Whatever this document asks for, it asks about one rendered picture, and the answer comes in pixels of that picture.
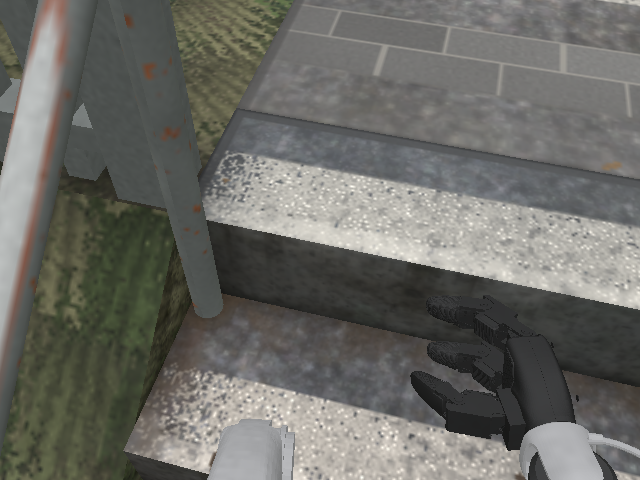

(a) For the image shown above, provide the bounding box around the robot right forearm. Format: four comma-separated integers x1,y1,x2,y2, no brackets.
519,422,618,480

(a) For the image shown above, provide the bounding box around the right robot hand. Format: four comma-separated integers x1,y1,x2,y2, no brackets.
410,295,579,451

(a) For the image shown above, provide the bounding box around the robot left thigh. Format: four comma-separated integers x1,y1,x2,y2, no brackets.
207,419,295,480

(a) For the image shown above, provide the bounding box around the left robot shin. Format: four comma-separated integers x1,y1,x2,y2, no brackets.
217,425,233,451

